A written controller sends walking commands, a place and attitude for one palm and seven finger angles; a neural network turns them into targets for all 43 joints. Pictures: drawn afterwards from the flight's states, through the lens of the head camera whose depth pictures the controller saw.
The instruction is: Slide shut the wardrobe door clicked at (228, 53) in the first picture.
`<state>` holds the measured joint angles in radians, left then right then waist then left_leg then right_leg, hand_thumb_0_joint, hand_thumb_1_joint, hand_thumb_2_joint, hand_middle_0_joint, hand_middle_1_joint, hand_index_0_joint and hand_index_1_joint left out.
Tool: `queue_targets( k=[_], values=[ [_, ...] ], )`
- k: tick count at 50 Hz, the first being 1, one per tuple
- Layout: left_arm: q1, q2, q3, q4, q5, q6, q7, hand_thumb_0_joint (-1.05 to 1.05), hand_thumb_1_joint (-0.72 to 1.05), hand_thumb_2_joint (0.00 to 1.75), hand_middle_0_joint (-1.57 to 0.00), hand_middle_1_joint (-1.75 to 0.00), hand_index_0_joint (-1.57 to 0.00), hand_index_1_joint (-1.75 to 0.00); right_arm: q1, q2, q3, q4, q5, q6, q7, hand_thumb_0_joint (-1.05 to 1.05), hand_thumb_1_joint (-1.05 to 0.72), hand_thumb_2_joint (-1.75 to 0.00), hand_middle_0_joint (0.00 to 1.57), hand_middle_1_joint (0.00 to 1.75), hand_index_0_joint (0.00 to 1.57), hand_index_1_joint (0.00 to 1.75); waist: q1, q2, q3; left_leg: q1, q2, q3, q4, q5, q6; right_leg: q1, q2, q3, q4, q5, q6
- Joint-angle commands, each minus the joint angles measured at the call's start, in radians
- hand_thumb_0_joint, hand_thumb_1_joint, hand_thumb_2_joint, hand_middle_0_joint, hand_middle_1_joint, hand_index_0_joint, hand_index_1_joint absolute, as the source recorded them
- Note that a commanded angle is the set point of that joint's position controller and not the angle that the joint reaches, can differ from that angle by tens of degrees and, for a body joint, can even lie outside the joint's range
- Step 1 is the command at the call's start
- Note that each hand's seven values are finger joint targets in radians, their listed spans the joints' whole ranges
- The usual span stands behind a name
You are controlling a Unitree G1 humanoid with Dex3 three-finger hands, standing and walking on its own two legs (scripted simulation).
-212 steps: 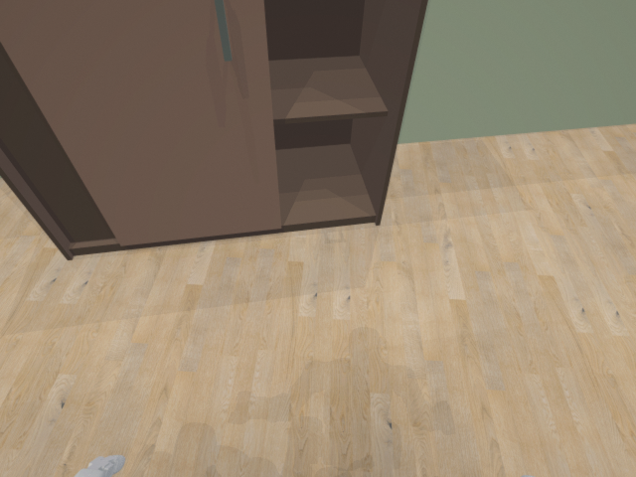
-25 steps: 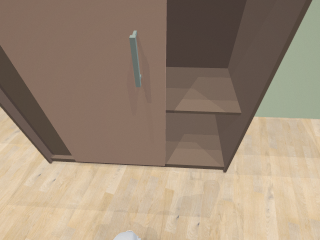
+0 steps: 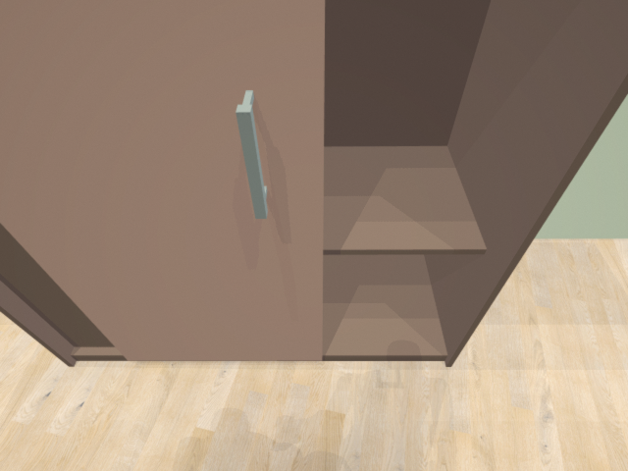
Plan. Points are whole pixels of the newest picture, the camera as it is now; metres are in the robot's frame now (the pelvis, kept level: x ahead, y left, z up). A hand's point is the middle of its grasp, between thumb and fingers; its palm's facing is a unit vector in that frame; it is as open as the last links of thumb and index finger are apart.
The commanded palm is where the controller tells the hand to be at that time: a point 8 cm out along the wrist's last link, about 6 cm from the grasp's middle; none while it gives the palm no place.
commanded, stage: come to a stop and stand still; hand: left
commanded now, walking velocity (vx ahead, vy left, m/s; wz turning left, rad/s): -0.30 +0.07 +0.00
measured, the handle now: (255, 159) +0.53 +0.12 +0.12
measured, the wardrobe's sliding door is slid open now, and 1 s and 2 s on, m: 0.41 0.41 0.41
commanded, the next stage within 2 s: none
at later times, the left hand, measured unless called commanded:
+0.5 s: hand out of the picture +0.08 +0.23 -0.19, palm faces +0.07 -0.98 -0.20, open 7.3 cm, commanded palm none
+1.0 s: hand out of the picture +0.02 +0.19 -0.17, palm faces +0.01 -0.98 -0.22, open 7.4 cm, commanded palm none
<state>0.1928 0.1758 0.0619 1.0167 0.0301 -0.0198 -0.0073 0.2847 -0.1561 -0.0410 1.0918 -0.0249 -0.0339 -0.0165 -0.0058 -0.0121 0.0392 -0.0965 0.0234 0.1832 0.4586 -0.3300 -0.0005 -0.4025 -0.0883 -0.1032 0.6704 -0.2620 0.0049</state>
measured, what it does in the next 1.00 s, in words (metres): steps on the spot: right foot, then left foot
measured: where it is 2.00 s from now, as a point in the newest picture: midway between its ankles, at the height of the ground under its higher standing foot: outside the picture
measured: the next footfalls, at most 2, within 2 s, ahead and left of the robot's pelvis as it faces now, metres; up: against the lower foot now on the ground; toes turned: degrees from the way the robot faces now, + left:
right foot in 0.02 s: +0.12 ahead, -0.10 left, +0.00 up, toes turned -8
left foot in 0.44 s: +0.09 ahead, +0.13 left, +0.00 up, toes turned +2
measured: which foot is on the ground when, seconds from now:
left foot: down 0.00-0.04, up 0.06-0.42, down 0.44-1.00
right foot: up 0.00-0.00, down 0.02-0.44, up 0.46-0.96, down 0.98-1.00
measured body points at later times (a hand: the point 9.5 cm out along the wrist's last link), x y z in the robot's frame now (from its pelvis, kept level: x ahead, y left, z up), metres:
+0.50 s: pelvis +0.03 +0.04 +0.00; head +0.07 +0.07 +0.45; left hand +0.08 +0.28 -0.17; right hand +0.09 -0.20 -0.14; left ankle +0.05 +0.13 -0.73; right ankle +0.07 -0.10 -0.72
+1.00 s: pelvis +0.00 +0.01 +0.01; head +0.01 +0.00 +0.46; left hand +0.02 +0.24 -0.15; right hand -0.03 -0.22 -0.16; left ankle +0.05 +0.13 -0.73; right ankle -0.03 -0.11 -0.74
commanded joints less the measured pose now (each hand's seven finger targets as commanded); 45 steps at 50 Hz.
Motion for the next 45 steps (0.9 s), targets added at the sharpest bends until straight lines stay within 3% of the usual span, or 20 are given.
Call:
queue_targets(
  k=[1,2,3,4,6,8,13,17,20,21,22,23,25,26,28,33,38,41,43,45],
  values=[
    [0.255,0.126,0.015,0.031,0.008,-0.025,0.012,0.0,0.9,0.9,-0.2,-0.3,-0.2,-0.3,0.022,-0.069,-0.012,-0.046,0.008,-0.013,0.002,0.0,-0.9,-0.9,0.2,0.3,0.2,0.3,0.088,-0.161,-0.015,-0.32,0.08,-0.041,0.213,0.004,0.039,0.389,-0.125,0.213,-0.245,0.206,-0.068],
    [0.275,0.192,0.019,0.028,-0.004,-0.027,0.019,0.0,0.9,0.9,-0.2,-0.3,-0.2,-0.3,0.055,-0.042,-0.001,-0.061,0.014,-0.007,0.0,0.0,-0.9,-0.9,0.2,0.3,0.2,0.3,0.069,-0.28,-0.06,-0.37,0.007,-0.035,0.393,-0.258,0.003,0.415,-0.304,0.412,-0.354,0.41,-0.164],
    [0.233,0.171,0.009,0.023,-0.016,-0.031,0.028,0.0,0.9,0.9,-0.2,-0.3,-0.2,-0.3,0.058,-0.064,-0.003,-0.051,0.015,0.012,-0.009,0.0,-0.9,-0.9,0.2,0.3,0.2,0.3,0.054,-0.267,-0.081,-0.296,0.028,-0.126,0.461,-0.286,0.003,0.325,-0.304,0.385,-0.382,0.565,-0.182],
    [0.145,0.152,0.001,0.008,-0.014,-0.03,0.035,0.0,0.9,0.9,-0.2,-0.3,-0.2,-0.3,0.053,-0.056,0.0,-0.039,0.02,0.017,-0.013,0.0,-0.9,-0.9,0.2,0.3,0.2,0.3,0.029,-0.209,-0.063,-0.276,0.046,-0.166,0.478,-0.248,-0.005,0.28,-0.296,0.343,-0.361,0.685,-0.202],
    [0.06,0.133,-0.005,-0.017,-0.01,-0.02,0.048,0.0,0.9,0.9,-0.2,-0.3,-0.2,-0.3,0.047,-0.036,0.004,-0.016,0.027,0.032,-0.017,0.0,-0.9,-0.9,0.2,0.3,0.2,0.3,0.011,-0.085,-0.061,-0.247,0.052,-0.181,0.438,-0.201,-0.017,0.255,-0.261,0.229,-0.291,0.838,-0.216],
    [0.043,0.143,0.002,-0.019,-0.009,-0.003,0.055,0.0,0.9,0.9,-0.2,-0.3,-0.2,-0.3,0.049,-0.03,0.0,-0.014,0.029,0.054,-0.018,0.0,-0.9,-0.9,0.2,0.3,0.2,0.3,0.014,-0.058,-0.088,-0.236,0.034,-0.163,0.394,-0.181,-0.029,0.274,-0.247,0.175,-0.278,0.818,-0.214],
    [0.032,0.164,0.023,-0.04,-0.005,0.025,0.059,0.0,0.9,0.9,-0.2,-0.3,-0.2,-0.3,0.006,-0.048,-0.019,-0.056,0.02,0.078,-0.012,0.0,-0.9,-0.9,0.2,0.3,0.2,0.3,0.033,-0.103,-0.087,-0.283,0.009,-0.158,0.436,-0.143,-0.043,0.267,-0.252,0.171,-0.284,0.764,-0.223],
    [-0.002,0.175,0.029,-0.06,0.0,0.034,0.057,0.0,0.9,0.9,-0.2,-0.3,-0.2,-0.3,0.006,-0.05,-0.023,-0.081,0.019,0.073,-0.007,0.0,-0.9,-0.9,0.2,0.3,0.2,0.3,0.015,-0.151,-0.113,-0.234,0.008,-0.145,0.291,-0.085,-0.042,0.258,-0.218,0.152,-0.264,0.625,-0.194],
    [-0.017,0.149,0.022,-0.059,-0.01,0.044,0.051,0.0,0.9,0.9,-0.2,-0.3,-0.2,-0.3,0.07,-0.052,-0.018,-0.061,0.015,0.056,-0.005,0.0,-0.9,-0.9,0.2,0.3,0.2,0.3,-0.026,-0.116,-0.096,-0.042,0.022,-0.129,-0.009,0.163,-0.026,0.126,-0.138,0.116,-0.198,0.288,-0.099],
    [0.014,0.102,0.012,-0.066,-0.016,0.049,0.045,0.0,0.9,0.9,-0.2,-0.3,-0.2,-0.3,0.065,-0.109,-0.023,-0.072,0.008,0.043,-0.005,0.0,-0.9,-0.9,0.2,0.3,0.2,0.3,-0.014,0.073,-0.081,-0.027,0.143,-0.273,-0.103,0.241,0.015,0.048,-0.045,0.068,-0.107,0.056,-0.043],
    [0.037,0.054,0.002,-0.073,-0.022,0.053,0.042,0.0,0.9,0.9,-0.2,-0.3,-0.2,-0.3,0.018,-0.172,-0.028,-0.105,0.0,0.037,-0.008,0.0,-0.9,-0.9,0.2,0.3,0.2,0.3,0.001,0.266,-0.049,-0.131,0.32,-0.46,-0.21,0.315,0.103,0.027,0.044,0.018,0.005,-0.18,0.006],
    [0.023,0.08,0.001,-0.067,-0.013,0.063,0.046,0.0,0.9,0.9,-0.2,-0.3,-0.2,-0.3,-0.033,-0.17,-0.026,-0.115,-0.001,0.031,-0.02,0.0,-0.9,-0.9,0.2,0.3,0.2,0.3,-0.003,0.274,-0.023,-0.22,0.346,-0.514,-0.268,0.263,0.152,0.054,0.062,0.097,0.158,-0.28,0.009],
    [0.052,0.093,0.011,-0.027,-0.008,0.066,0.035,0.0,0.9,0.9,-0.2,-0.3,-0.2,-0.3,-0.095,-0.154,-0.012,-0.113,-0.002,0.027,-0.035,0.0,-0.9,-0.9,0.2,0.3,0.2,0.3,0.029,0.152,-0.006,-0.189,0.288,-0.433,-0.254,0.22,0.145,0.007,0.062,0.168,0.293,-0.185,0.009],
    [0.08,0.093,0.01,-0.005,-0.009,0.064,0.029,0.0,0.9,0.9,-0.2,-0.3,-0.2,-0.3,-0.104,-0.15,-0.008,-0.112,0.001,0.024,-0.037,0.0,-0.9,-0.9,0.2,0.3,0.2,0.3,0.033,0.14,-0.018,-0.143,0.269,-0.384,-0.244,0.234,0.138,-0.015,0.06,0.166,0.312,-0.153,0.018],
    [0.097,0.099,0.009,0.019,-0.008,0.058,0.022,0.0,0.9,0.9,-0.2,-0.3,-0.2,-0.3,-0.074,-0.141,-0.006,-0.093,0.007,0.016,-0.042,0.0,-0.9,-0.9,0.2,0.3,0.2,0.3,0.02,0.107,-0.041,-0.041,0.248,-0.33,-0.222,0.363,0.126,-0.047,0.058,0.159,0.311,-0.11,0.032],
    [0.088,0.103,0.007,0.026,-0.008,0.069,0.023,0.0,0.9,0.9,-0.2,-0.3,-0.2,-0.3,0.023,-0.157,-0.014,-0.048,0.009,0.017,-0.053,0.0,-0.9,-0.9,0.2,0.3,0.2,0.3,-0.018,0.129,-0.054,0.081,0.27,-0.331,-0.202,0.527,0.123,-0.062,0.057,0.158,0.274,-0.136,0.049],
    [0.069,0.084,-0.001,0.024,-0.007,0.078,0.017,0.0,0.9,0.9,-0.2,-0.3,-0.2,-0.3,0.041,-0.172,-0.027,-0.032,0.005,0.029,-0.045,0.0,-0.9,-0.9,0.2,0.3,0.2,0.3,-0.038,0.139,-0.042,0.06,0.268,-0.349,-0.232,0.321,0.141,-0.016,0.048,0.121,0.174,-0.178,0.04],
    [0.081,0.057,-0.011,0.032,-0.009,0.074,0.018,0.0,0.9,0.9,-0.2,-0.3,-0.2,-0.3,0.028,-0.175,-0.031,-0.024,0.001,0.034,-0.035,0.0,-0.9,-0.9,0.2,0.3,0.2,0.3,-0.033,0.166,-0.034,-0.012,0.248,-0.355,-0.269,0.094,0.137,0.052,0.048,0.099,0.069,-0.197,0.024],
    [0.092,0.047,-0.018,0.042,-0.012,0.066,0.022,0.0,0.9,0.9,-0.2,-0.3,-0.2,-0.3,0.025,-0.169,-0.033,-0.015,0.0,0.036,-0.027,0.0,-0.9,-0.9,0.2,0.3,0.2,0.3,-0.028,0.171,-0.018,-0.079,0.236,-0.372,-0.279,0.02,0.133,0.118,0.058,0.085,-0.027,-0.19,0.008],
    [0.16,0.036,-0.021,0.068,-0.015,0.057,0.027,0.0,0.9,0.9,-0.2,-0.3,-0.2,-0.3,0.009,-0.165,-0.033,-0.007,0.003,0.037,-0.022,0.0,-0.9,-0.9,0.2,0.3,0.2,0.3,0.003,0.166,-0.034,-0.113,0.208,-0.342,-0.262,-0.019,0.108,0.202,0.068,0.056,-0.166,-0.096,0.001]
  ],
)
